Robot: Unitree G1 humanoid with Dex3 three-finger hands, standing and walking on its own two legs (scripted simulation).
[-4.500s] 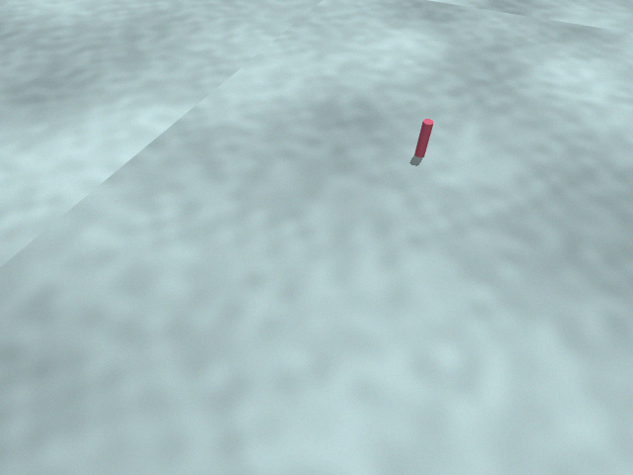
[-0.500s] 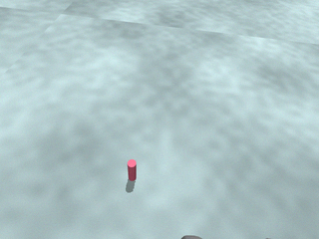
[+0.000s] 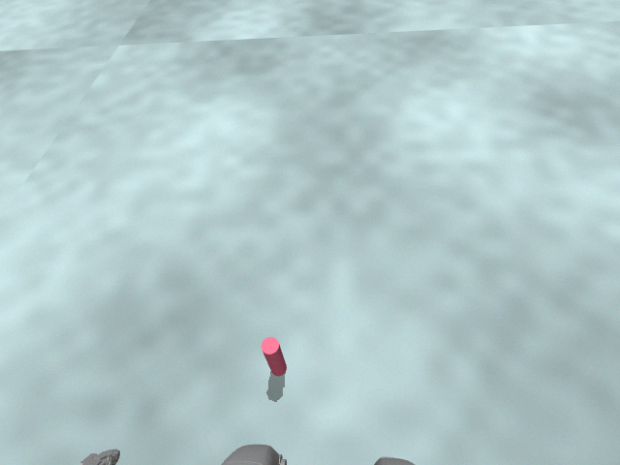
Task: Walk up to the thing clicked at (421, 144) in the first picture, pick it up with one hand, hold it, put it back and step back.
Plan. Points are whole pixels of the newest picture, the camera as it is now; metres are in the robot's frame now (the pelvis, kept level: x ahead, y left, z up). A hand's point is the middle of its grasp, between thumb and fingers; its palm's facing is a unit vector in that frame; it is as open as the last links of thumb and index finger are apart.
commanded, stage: walk up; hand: left
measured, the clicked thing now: (274, 357) +0.48 +0.17 -0.67
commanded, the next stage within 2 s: stand in 1.86 s
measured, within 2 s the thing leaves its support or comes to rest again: neither
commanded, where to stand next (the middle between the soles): +0.10 +0.01 m, yaw +0 degrees
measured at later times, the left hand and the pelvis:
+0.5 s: hand out of the picture +0.06 +0.28 -0.17, palm faces +0.00 -0.95 -0.31, open 7.4 cm; pelvis +0.01 +0.03 +0.00, yaw +0 degrees
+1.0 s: hand out of the picture +0.13 +0.27 -0.14, palm faces +0.01 -0.95 -0.32, open 7.4 cm; pelvis +0.04 +0.02 +0.01, yaw +0 degrees
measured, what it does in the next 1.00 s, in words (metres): steps on the spot: left foot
